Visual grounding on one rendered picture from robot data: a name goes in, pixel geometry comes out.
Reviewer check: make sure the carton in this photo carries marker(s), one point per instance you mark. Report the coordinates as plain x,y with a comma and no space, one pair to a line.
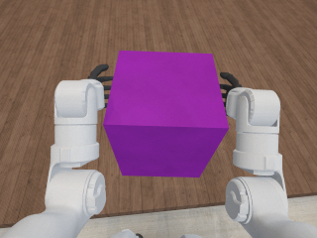
165,115

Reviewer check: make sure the left robot hand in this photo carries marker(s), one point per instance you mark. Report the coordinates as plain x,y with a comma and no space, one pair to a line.
95,72

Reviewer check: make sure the right robot upper arm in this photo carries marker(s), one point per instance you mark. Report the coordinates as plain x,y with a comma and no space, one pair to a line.
260,205

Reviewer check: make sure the right robot hand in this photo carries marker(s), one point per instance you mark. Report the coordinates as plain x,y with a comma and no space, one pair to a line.
227,87

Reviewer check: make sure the right robot forearm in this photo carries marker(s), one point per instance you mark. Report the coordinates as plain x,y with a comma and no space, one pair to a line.
257,114

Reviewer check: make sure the left robot upper arm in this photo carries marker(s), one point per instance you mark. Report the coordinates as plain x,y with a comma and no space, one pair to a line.
73,196

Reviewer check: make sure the left robot forearm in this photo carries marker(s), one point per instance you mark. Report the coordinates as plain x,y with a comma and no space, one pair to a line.
75,114

